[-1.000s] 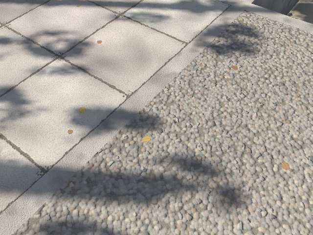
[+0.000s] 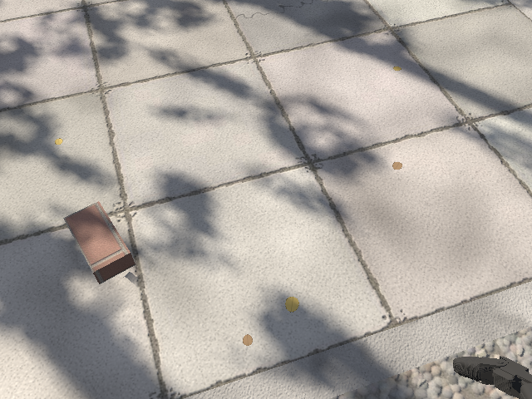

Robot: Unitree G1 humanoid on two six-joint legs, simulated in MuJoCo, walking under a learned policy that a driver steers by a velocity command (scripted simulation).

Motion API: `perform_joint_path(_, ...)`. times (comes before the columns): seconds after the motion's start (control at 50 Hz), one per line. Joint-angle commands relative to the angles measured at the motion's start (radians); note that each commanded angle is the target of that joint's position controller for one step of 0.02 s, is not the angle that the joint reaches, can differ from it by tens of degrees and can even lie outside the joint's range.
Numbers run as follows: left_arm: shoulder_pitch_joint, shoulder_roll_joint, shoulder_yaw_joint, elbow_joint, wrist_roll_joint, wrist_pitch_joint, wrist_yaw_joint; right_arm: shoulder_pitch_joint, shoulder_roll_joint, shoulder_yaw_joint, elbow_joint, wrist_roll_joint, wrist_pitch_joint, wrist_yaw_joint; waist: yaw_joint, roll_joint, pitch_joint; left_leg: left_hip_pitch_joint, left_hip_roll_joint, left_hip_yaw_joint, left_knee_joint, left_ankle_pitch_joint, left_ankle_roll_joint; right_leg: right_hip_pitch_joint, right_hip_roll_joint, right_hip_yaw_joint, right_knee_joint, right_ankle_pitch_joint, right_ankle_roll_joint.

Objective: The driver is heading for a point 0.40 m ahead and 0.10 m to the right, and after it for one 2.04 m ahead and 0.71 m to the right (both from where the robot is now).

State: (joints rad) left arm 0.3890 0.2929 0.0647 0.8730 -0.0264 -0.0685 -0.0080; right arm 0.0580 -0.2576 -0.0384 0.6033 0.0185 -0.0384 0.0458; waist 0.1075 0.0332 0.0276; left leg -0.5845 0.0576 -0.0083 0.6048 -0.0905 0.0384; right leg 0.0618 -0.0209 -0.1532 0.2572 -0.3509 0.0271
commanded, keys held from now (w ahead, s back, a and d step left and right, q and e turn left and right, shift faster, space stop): w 0.06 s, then w+e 0.94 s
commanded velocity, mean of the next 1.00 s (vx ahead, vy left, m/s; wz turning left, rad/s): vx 0.50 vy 0.00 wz -0.37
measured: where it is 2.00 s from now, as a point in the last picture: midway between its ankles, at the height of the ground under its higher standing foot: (438, 221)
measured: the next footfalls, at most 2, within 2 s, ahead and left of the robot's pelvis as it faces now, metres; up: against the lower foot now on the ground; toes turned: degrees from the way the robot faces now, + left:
left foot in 0.04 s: +0.19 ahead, +0.12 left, +0.00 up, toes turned +2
right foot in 0.58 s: +0.47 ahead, -0.14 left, +0.00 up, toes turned -16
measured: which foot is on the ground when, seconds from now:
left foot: up 0.00-0.02, down 0.04-0.60, up 0.62-1.00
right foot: down 0.00-0.06, up 0.08-0.56, down 0.58-1.00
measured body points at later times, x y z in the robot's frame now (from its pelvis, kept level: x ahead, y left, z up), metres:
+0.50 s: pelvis +0.27 +0.01 +0.00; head +0.30 +0.00 +0.45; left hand +0.49 +0.22 -0.10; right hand +0.26 -0.27 -0.12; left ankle +0.15 +0.12 -0.73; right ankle +0.43 -0.15 -0.70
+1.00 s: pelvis +0.55 -0.08 +0.01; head +0.57 -0.10 +0.45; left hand +0.73 +0.16 -0.10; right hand +0.65 -0.39 -0.07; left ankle +0.77 -0.01 -0.70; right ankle +0.44 -0.13 -0.73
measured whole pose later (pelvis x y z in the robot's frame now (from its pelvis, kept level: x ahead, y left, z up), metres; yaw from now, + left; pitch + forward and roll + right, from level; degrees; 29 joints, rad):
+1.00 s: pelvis +0.55 -0.08 +0.01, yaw -28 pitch +2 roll +0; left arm 0.34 0.29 0.07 0.74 -0.02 -0.03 0.01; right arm 0.03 -0.28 -0.04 0.69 0.00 -0.10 0.02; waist 0.08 0.03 0.03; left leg -0.57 0.03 -0.10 0.53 0.02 -0.06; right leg -0.11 0.11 0.18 0.41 -0.32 -0.07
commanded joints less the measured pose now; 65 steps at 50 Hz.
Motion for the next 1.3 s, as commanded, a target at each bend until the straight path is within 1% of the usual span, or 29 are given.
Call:
perform_joint_path(0.02,-0.042,0.207,0.044,-0.032,-0.015,0.005,0.009,0.061,-0.122,-0.048,-0.056,-0.008,-0.020,0.000,-0.139,-0.132,-0.045,0.215,-0.071,0.073,-0.098,-0.023,0.060,-0.018,-0.241,0.086,0.132,0.850,-0.153)
perform_joint_path(0.04,-0.034,0.186,0.034,-0.029,-0.009,0.007,0.014,0.211,-0.170,-0.075,-0.007,-0.011,-0.016,-0.009,-0.209,-0.117,-0.138,0.453,-0.089,0.077,-0.109,0.020,0.088,-0.102,-0.199,0.045,0.313,0.881,-0.122)
perform_joint_path(0.06,-0.037,0.131,0.009,-0.059,0.025,0.001,0.016,0.391,-0.254,-0.100,0.026,-0.016,-0.007,-0.028,-0.273,0.012,-0.279,0.774,0.106,-0.165,-0.063,0.087,0.151,-0.346,-0.146,0.023,0.642,0.537,-0.080)
perform_joint_path(0.08,0.075,0.017,-0.029,-0.077,0.026,-0.020,0.004,0.378,-0.316,-0.098,0.024,-0.022,-0.009,-0.029,-0.180,0.240,-0.405,0.996,0.344,-0.659,-0.201,-0.100,0.311,-0.688,0.036,0.124,0.958,-0.228,-0.031)
perform_joint_path(0.1,-0.004,0.127,-0.001,-0.061,-0.007,-0.035,-0.004,0.383,-0.222,-0.079,0.022,-0.018,-0.015,-0.027,-0.238,0.117,-0.385,0.951,0.335,-0.675,-0.261,-0.192,0.288,-0.779,-0.001,0.262,1.058,-0.238,-0.041)
perform_joint_path(0.12,-0.088,0.152,0.009,-0.094,-0.030,-0.041,-0.007,0.329,-0.190,-0.065,0.031,-0.018,-0.023,-0.027,-0.225,0.101,-0.226,0.825,0.300,-0.500,-0.277,-0.131,0.245,-0.842,-0.042,0.245,1.057,-0.155,-0.051)
perform_joint_path(0.16,-0.128,0.130,0.011,-0.092,-0.004,-0.033,0.001,0.217,-0.128,-0.048,0.038,-0.022,-0.034,-0.022,-0.155,0.045,-0.099,0.584,0.219,-0.298,-0.334,0.010,0.197,-0.771,-0.109,0.231,0.950,-0.005,-0.044)
perform_joint_path(0.28,-0.125,0.059,0.008,-0.085,-0.001,0.026,0.008,0.178,-0.116,-0.056,0.094,-0.040,-0.077,-0.033,-0.094,0.026,-0.007,0.432,0.191,-0.053,-0.474,0.151,0.181,-0.746,-0.119,0.279,0.806,0.207,-0.004)
perform_joint_path(0.38,-0.262,0.030,-0.004,-0.126,0.008,0.016,-0.019,0.200,-0.146,-0.062,0.131,-0.032,-0.072,-0.051,-0.141,0.011,0.037,0.471,0.164,0.104,-0.499,0.169,0.134,-0.729,-0.091,0.210,0.518,0.450,-0.017)
perform_joint_path(0.48,-0.387,0.028,-0.011,-0.203,0.008,0.016,-0.049,0.271,-0.179,-0.077,0.183,-0.010,-0.040,-0.060,-0.181,0.002,0.074,0.657,0.222,0.158,-0.430,0.270,0.112,-0.785,-0.072,0.147,0.383,0.359,-0.065)
perform_joint_path(0.54,-0.334,0.068,0.010,-0.223,0.007,0.022,-0.060,0.247,-0.218,-0.088,0.181,-0.002,-0.014,-0.072,-0.125,0.052,0.002,0.716,0.227,0.197,-0.250,0.710,0.077,-0.650,0.009,0.061,0.377,0.200,-0.121)
perform_joint_path(0.58,-0.081,0.153,0.060,-0.169,0.003,0.027,-0.047,0.219,-0.224,-0.084,0.172,0.002,0.001,-0.082,0.018,0.040,-0.137,0.609,0.173,0.235,0.107,0.799,0.026,-0.289,0.091,0.044,0.306,0.220,-0.185)
perform_joint_path(0.6,0.055,0.250,0.092,-0.145,0.002,0.038,-0.024,0.246,-0.175,-0.064,0.152,-0.022,-0.010,-0.084,0.056,-0.106,-0.235,0.351,0.117,0.237,0.428,0.411,-0.022,0.015,-0.060,0.299,0.284,0.256,-0.252)
perform_joint_path(0.62,-0.003,0.310,0.096,-0.173,-0.007,0.031,-0.022,0.314,-0.053,-0.025,0.104,-0.035,-0.042,-0.066,-0.058,-0.323,-0.339,-0.075,-0.123,0.096,0.787,-0.459,-0.087,0.313,-0.292,0.894,0.134,0.072,-0.462)
perform_joint_path(0.64,0.018,0.225,0.070,-0.187,0.003,0.021,-0.028,0.217,-0.140,-0.038,0.096,-0.003,-0.084,-0.047,0.017,-0.177,-0.392,-0.178,-0.079,-0.109,0.834,-0.464,-0.053,0.338,-0.305,0.956,0.041,0.012,-0.435)
perform_joint_path(0.66,-0.006,0.177,0.058,-0.184,0.010,0.011,-0.026,0.136,-0.161,-0.042,0.068,0.028,-0.102,-0.039,0.017,-0.132,-0.263,-0.222,-0.038,-0.100,0.795,-0.391,-0.027,0.240,-0.274,0.808,0.038,0.059,-0.391)
perform_joint_path(0.68,-0.066,0.156,0.051,-0.189,0.009,0.004,-0.027,0.120,-0.146,-0.038,0.066,0.015,-0.110,-0.044,-0.035,-0.035,-0.156,-0.194,0.008,-0.092,0.689,-0.317,-0.020,0.079,-0.229,0.689,0.036,0.171,-0.357)
perform_joint_path(0.72,-0.156,0.107,0.034,-0.219,0.021,0.001,-0.018,0.133,-0.161,-0.052,0.077,-0.022,-0.095,-0.051,-0.100,-0.054,-0.095,-0.067,0.052,-0.091,0.566,-0.252,-0.035,-0.122,-0.172,0.569,0.006,0.342,-0.335)
perform_joint_path(0.78,-0.157,0.129,0.040,-0.226,0.017,-0.002,-0.003,0.145,-0.130,-0.047,0.074,-0.033,-0.064,-0.053,-0.125,-0.058,-0.067,-0.022,0.048,-0.062,0.436,-0.202,-0.081,-0.246,-0.140,0.490,-0.031,0.459,-0.340)
perform_joint_path(0.88,-0.100,0.158,0.050,-0.208,0.006,0.012,0.021,-0.035,-0.080,-0.024,0.030,-0.030,-0.063,-0.046,-0.059,-0.101,-0.028,0.053,-0.018,-0.037,0.060,0.118,-0.118,-0.338,-0.052,0.394,-0.018,0.356,-0.263)
perform_joint_path(0.96,-0.039,0.155,0.051,-0.185,-0.002,0.025,0.024,-0.110,-0.112,-0.032,0.004,-0.011,-0.077,-0.030,-0.031,-0.121,-0.028,0.101,-0.053,-0.065,-0.076,0.151,-0.103,-0.275,-0.085,0.486,0.048,0.251,-0.239)
perform_joint_path(1.02,-0.048,0.151,0.053,-0.188,0.003,0.032,0.029,-0.062,-0.149,-0.049,0.012,-0.007,-0.092,-0.023,-0.070,-0.158,-0.036,0.165,-0.056,-0.077,-0.121,0.039,-0.061,-0.209,-0.115,0.573,0.140,0.248,-0.215)
perform_joint_path(1.06,-0.068,0.094,0.033,-0.204,0.009,0.031,0.025,0.113,-0.190,-0.073,0.050,-0.022,-0.103,-0.032,-0.163,-0.140,-0.136,0.441,-0.005,-0.093,-0.160,0.024,0.003,-0.264,-0.042,0.529,0.339,0.291,-0.163)
perform_joint_path(1.08,-0.042,0.031,0.011,-0.221,0.029,0.029,0.023,0.262,-0.247,-0.086,0.062,-0.032,-0.101,-0.041,-0.207,0.002,-0.280,0.700,0.177,-0.282,-0.154,-0.043,0.061,-0.397,0.037,0.424,0.631,0.077,-0.121)
perform_joint_path(1.1,0.095,0.008,0.000,-0.249,-0.010,0.019,0.023,0.322,-0.310,-0.101,0.106,-0.039,-0.088,-0.029,-0.133,0.360,-0.347,0.920,0.358,-0.777,-0.281,-0.323,0.218,-0.738,0.130,0.330,0.913,-0.265,-0.070)
perform_joint_path(1.12,0.077,0.113,0.017,-0.207,-0.017,0.019,0.027,0.286,-0.203,-0.078,0.088,-0.017,-0.086,-0.024,-0.161,0.201,-0.249,0.856,0.338,-0.789,-0.326,-0.523,0.198,-0.834,0.054,0.364,1.022,-0.203,-0.055)
perform_joint_path(1.16,-0.082,0.134,0.026,-0.225,0.005,0.023,0.027,0.210,-0.135,-0.054,0.084,-0.025,-0.074,-0.025,-0.169,0.033,-0.081,0.635,0.247,-0.503,-0.338,-0.330,0.144,-0.815,0.000,0.310,1.016,-0.047,-0.047)
perform_joint_path(1.22,-0.113,0.083,0.021,-0.241,0.006,0.017,0.013,0.182,-0.099,-0.040,0.110,-0.032,-0.076,-0.028,-0.127,0.072,-0.028,0.489,0.169,-0.316,-0.393,-0.097,0.150,-0.734,-0.051,0.288,0.886,0.027,-0.047)
perform_joint_path(1.3,-0.188,0.036,0.000,-0.268,0.021,0.015,0.006,0.208,-0.152,-0.052,0.147,-0.012,-0.078,-0.032,-0.130,0.047,-0.015,0.478,0.178,-0.217,-0.448,0.054,0.191,-0.753,-0.079,0.234,0.685,0.112,-0.026)
Velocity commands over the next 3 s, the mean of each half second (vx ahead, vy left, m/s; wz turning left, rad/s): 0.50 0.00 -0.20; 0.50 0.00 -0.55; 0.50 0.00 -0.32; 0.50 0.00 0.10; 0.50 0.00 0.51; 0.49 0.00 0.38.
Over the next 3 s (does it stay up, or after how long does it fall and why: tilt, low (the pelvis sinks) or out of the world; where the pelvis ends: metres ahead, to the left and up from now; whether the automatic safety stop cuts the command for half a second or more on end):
stays up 1.51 -0.56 0.01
